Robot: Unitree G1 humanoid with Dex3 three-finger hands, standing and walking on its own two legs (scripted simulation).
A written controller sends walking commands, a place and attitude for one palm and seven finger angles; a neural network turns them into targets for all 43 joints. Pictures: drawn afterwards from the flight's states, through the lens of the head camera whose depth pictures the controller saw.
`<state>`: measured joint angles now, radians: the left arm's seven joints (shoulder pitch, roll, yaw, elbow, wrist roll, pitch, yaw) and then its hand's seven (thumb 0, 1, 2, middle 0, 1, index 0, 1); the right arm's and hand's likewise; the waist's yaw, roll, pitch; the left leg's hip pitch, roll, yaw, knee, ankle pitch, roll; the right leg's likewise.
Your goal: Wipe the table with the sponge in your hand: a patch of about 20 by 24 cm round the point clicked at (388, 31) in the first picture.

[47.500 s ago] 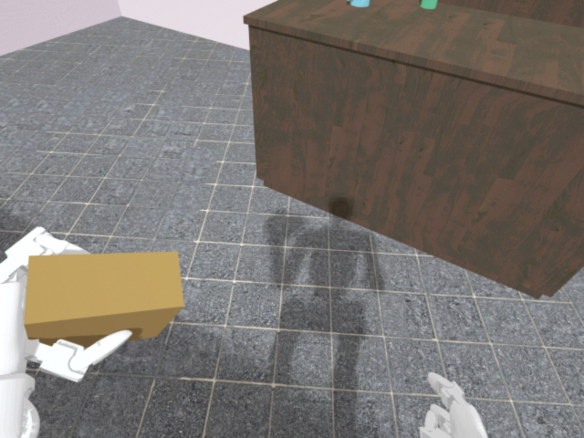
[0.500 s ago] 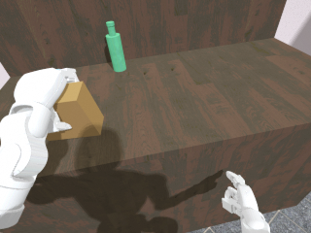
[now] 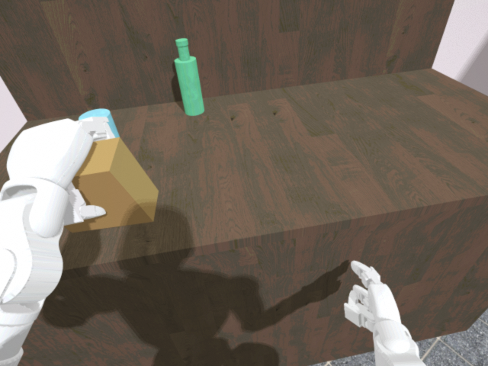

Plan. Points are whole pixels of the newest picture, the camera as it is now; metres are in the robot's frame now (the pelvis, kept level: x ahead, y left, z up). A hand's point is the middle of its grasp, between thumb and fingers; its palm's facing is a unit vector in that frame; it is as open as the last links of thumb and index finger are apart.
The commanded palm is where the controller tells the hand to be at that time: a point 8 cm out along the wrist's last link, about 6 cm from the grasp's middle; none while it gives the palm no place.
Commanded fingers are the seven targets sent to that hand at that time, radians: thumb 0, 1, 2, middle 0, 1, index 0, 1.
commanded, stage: bring the sponge back beside the body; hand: left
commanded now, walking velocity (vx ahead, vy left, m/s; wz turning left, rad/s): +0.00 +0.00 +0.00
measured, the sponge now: (102, 197) +0.25 +0.28 +0.19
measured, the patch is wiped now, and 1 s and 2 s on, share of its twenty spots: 0.95 0.95 0.95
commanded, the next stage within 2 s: step back with the hand held close in 0.90 s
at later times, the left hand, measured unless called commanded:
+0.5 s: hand (61, 196) +0.20 +0.28 +0.25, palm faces +0.35 -0.11 -0.93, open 10.1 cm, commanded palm +0.14 +0.28 +0.32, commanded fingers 0.00 0.10 1.30 -1.20 -1.60 -1.20 -1.60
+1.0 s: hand (38, 211) +0.16 +0.28 +0.25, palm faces +0.44 -0.14 -0.89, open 10.1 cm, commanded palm +0.11 +0.28 +0.30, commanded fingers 0.00 0.10 1.30 -1.20 -1.60 -1.20 -1.60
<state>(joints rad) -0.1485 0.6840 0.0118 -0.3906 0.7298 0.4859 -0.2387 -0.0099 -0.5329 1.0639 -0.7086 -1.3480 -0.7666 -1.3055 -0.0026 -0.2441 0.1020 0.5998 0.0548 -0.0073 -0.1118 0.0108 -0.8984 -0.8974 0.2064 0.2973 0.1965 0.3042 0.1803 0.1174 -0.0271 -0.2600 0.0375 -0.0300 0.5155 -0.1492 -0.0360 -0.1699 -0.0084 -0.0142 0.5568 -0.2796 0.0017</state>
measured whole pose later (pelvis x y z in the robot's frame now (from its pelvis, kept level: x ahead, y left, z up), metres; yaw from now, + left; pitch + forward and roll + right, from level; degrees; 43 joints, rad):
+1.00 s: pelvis -0.05 +0.00 -0.02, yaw -1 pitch -12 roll +0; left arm -0.09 0.70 0.07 -0.51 0.67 0.53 -0.18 -0.01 -0.53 1.06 -0.71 -1.35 -0.77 -1.31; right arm -0.05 -0.24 0.10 0.59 0.06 0.03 -0.11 0.01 -0.90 -0.90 0.21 0.30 0.20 0.30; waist 0.18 0.11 0.03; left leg -0.28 0.03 -0.02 0.62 -0.14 -0.04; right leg -0.21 -0.01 0.00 0.71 -0.29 0.01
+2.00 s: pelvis -0.24 +0.00 -0.02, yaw +4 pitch +1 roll +1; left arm 0.09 0.49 0.50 -0.77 -0.08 -0.11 0.13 -0.01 -0.54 1.06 -0.71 -1.35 -0.77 -1.31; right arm 0.07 -0.17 0.03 0.54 0.02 -0.05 -0.06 0.01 -0.90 -0.90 0.21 0.30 0.20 0.30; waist -0.02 -0.10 0.03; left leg -0.32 0.03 0.06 0.73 -0.47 -0.02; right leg -0.60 -0.02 0.02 0.75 -0.23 0.01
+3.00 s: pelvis -0.28 -0.03 +0.00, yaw +0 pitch +1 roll -1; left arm 0.16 0.48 0.50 -0.61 -0.06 -0.15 0.16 -0.01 -0.54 1.07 -0.71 -1.35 -0.77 -1.31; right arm 0.15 -0.20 0.03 0.61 0.02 -0.05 -0.04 0.01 -0.90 -0.90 0.21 0.30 0.20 0.30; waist -0.01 0.00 -0.01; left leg -0.27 0.04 -0.01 0.59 -0.34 -0.02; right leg -0.26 0.04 -0.03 0.54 -0.30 -0.02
